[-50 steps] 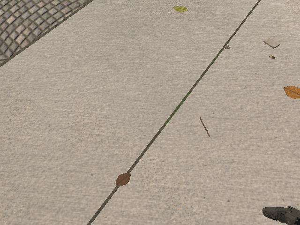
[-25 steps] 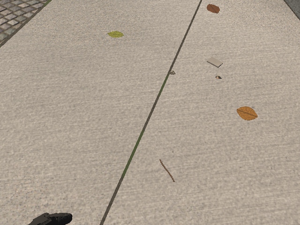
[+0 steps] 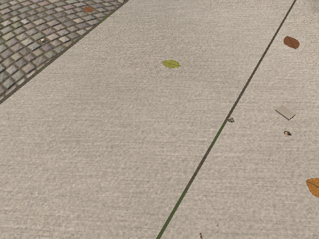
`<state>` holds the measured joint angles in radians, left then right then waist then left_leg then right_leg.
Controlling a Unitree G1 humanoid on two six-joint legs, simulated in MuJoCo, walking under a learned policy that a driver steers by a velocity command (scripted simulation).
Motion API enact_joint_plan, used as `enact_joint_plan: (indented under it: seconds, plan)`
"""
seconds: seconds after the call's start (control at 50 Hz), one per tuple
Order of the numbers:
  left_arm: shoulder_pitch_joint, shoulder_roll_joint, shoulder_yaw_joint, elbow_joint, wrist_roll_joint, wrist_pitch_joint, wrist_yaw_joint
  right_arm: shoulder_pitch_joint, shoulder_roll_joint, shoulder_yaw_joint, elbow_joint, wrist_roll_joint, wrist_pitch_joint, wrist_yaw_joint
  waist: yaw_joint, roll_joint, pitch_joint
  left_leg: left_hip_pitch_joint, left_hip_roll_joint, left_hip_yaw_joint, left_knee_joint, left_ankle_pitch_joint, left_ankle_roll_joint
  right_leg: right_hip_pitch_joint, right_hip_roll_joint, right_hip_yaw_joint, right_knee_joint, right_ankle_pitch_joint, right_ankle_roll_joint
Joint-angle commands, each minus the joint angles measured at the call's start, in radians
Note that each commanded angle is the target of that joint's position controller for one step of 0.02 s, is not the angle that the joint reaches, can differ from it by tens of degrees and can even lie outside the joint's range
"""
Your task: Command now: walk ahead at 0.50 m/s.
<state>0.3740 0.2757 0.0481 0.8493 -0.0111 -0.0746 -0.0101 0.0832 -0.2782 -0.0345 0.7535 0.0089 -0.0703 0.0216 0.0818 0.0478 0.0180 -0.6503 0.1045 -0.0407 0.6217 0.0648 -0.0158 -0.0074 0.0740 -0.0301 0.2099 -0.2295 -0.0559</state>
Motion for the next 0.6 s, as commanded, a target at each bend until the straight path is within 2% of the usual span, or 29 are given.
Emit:
enact_joint_plan:
  seconds: [0.02, 0.08, 0.1, 0.12, 0.14, 0.16, 0.18, 0.2, 0.22, 0.24, 0.26, 0.3, 0.34, 0.4, 0.46, 0.54, 0.6]
  plan:
    - [0.031, 0.175, 0.042, -0.019, -0.007, 0.001, 0.009, -0.129, -0.062, -0.009, -0.101, 0.007, -0.021, 0.016, 0.000, -0.096, 0.057, 0.008, -0.024, 0.012, -0.075, 0.004, 0.021, -0.005, -0.301, 0.135, -0.042, 0.272, -0.143]
    - [0.031, 0.190, 0.048, 0.001, -0.009, 0.018, 0.016, -0.113, -0.087, -0.016, -0.107, 0.005, -0.027, 0.028, -0.030, -0.115, 0.035, 0.063, -0.046, 0.024, -0.119, -0.107, 0.060, 0.080, -0.332, 0.144, 0.036, 0.400, -0.116]
    - [0.015, 0.198, 0.050, 0.001, -0.009, 0.023, 0.018, -0.058, -0.105, -0.026, -0.094, 0.004, -0.028, 0.027, -0.065, -0.128, 0.000, 0.155, -0.073, 0.050, -0.133, -0.135, 0.077, 0.085, -0.321, 0.132, 0.102, 0.542, -0.103]
    - [0.000, 0.191, 0.046, 0.000, -0.007, 0.029, 0.020, 0.066, -0.139, -0.046, -0.056, 0.001, -0.028, 0.021, -0.131, -0.118, -0.077, 0.333, -0.103, 0.079, -0.157, -0.123, 0.105, 0.058, -0.277, 0.095, 0.247, 0.674, -0.080]
    - [0.001, 0.158, 0.030, -0.017, 0.007, 0.029, 0.024, 0.236, -0.195, -0.067, -0.014, -0.006, -0.026, 0.011, -0.198, -0.078, -0.211, 0.618, -0.021, 0.001, -0.111, -0.077, 0.153, -0.085, -0.227, 0.057, 0.479, 0.571, -0.049]
    - [0.113, 0.049, -0.005, -0.042, 0.013, 0.009, 0.015, 0.343, -0.297, -0.093, 0.003, -0.019, -0.019, 0.004, -0.176, 0.145, -0.366, 1.025, 0.234, -0.435, -0.140, -0.201, 0.312, -0.499, -0.069, 0.001, 0.875, 0.149, 0.032]
    - [0.097, 0.072, -0.003, -0.024, 0.005, -0.013, 0.009, 0.369, -0.225, -0.074, 0.014, -0.003, -0.013, 0.007, -0.196, 0.199, -0.420, 1.073, 0.289, -0.689, -0.285, -0.325, 0.354, -0.657, -0.021, 0.128, 1.028, -0.347, 0.037]
    - [0.010, 0.160, 0.022, -0.047, -0.023, -0.027, 0.002, 0.298, -0.176, -0.056, 0.006, 0.002, -0.012, 0.005, -0.192, 0.123, -0.257, 0.951, 0.256, -0.564, -0.311, -0.395, 0.301, -0.749, -0.085, 0.152, 1.091, -0.308, 0.023]
    - [-0.060, 0.159, 0.021, -0.065, -0.030, -0.032, 0.002, 0.226, -0.153, -0.048, -0.007, -0.001, -0.011, 0.003, -0.166, 0.061, -0.153, 0.804, 0.216, -0.435, -0.334, -0.359, 0.268, -0.748, -0.138, 0.118, 1.055, -0.216, 0.016]
    - [-0.097, 0.147, 0.023, -0.071, -0.017, -0.030, 0.006, 0.171, -0.126, -0.041, -0.010, -0.007, -0.012, 0.005, -0.139, 0.017, -0.074, 0.667, 0.175, -0.345, -0.372, -0.285, 0.254, -0.719, -0.171, 0.098, 0.989, -0.146, 0.021]
    - [-0.088, 0.137, 0.028, -0.066, -0.006, -0.020, 0.010, 0.137, -0.099, -0.032, -0.014, -0.016, -0.018, 0.008, -0.105, 0.033, -0.045, 0.576, 0.141, -0.280, -0.404, -0.215, 0.238, -0.657, -0.200, 0.105, 0.935, -0.093, 0.025]
    - [-0.047, 0.093, 0.021, -0.048, 0.000, 0.002, 0.012, 0.121, -0.098, -0.034, -0.007, -0.016, -0.029, 0.011, -0.071, 0.050, -0.042, 0.488, 0.117, -0.212, -0.456, -0.136, 0.249, -0.580, -0.210, 0.096, 0.894, -0.046, 0.042]
    - [-0.079, 0.081, 0.020, -0.061, 0.005, 0.013, 0.016, 0.135, -0.121, -0.041, 0.012, -0.013, -0.037, 0.007, -0.065, 0.034, -0.019, 0.463, 0.113, -0.158, -0.489, -0.075, 0.263, -0.609, -0.217, 0.090, 0.824, 0.017, 0.062]
    - [-0.185, 0.070, 0.016, -0.090, 0.011, 0.009, 0.014, 0.173, -0.141, -0.046, 0.039, -0.010, -0.032, -0.007, -0.091, 0.013, 0.010, 0.486, 0.093, -0.090, -0.508, -0.035, 0.246, -0.652, -0.216, 0.085, 0.639, 0.183, 0.077]
    - [-0.290, 0.050, 0.006, -0.114, 0.006, -0.003, 0.002, 0.218, -0.158, -0.049, 0.065, -0.001, -0.025, -0.017, -0.129, 0.010, 0.030, 0.496, 0.071, -0.034, -0.514, -0.052, 0.220, -0.605, -0.184, 0.055, 0.456, 0.318, 0.075]
    - [-0.397, 0.058, 0.002, -0.152, -0.004, -0.011, -0.017, 0.290, -0.172, -0.054, 0.112, 0.009, -0.008, -0.021, -0.161, 0.006, 0.057, 0.608, 0.120, -0.044, -0.478, -0.064, 0.216, -0.617, -0.162, 0.055, 0.345, 0.310, 0.058]
    - [-0.400, 0.083, 0.008, -0.164, -0.004, -0.018, -0.031, 0.292, -0.184, -0.062, 0.131, 0.014, 0.008, -0.028, -0.138, 0.019, 0.048, 0.701, 0.161, -0.060, -0.411, 0.021, 0.193, -0.594, -0.148, 0.056, 0.297, 0.206, 0.020]
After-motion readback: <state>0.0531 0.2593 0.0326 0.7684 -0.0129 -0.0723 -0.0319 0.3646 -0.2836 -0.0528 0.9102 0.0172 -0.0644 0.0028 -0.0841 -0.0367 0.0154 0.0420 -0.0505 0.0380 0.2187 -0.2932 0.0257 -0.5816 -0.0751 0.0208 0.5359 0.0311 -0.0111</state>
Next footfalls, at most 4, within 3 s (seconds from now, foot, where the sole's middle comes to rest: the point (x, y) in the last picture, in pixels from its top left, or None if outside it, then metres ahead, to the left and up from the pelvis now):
0.14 left None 0.26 0.14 -0.78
0.66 right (206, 226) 0.55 -0.10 -0.78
1.20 left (155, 160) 0.85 0.14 -0.78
1.76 right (203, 115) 1.16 -0.10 -0.78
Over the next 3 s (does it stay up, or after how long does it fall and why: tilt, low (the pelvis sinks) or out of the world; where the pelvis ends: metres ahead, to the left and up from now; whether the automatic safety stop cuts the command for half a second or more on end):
stays up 1.13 0.04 -0.01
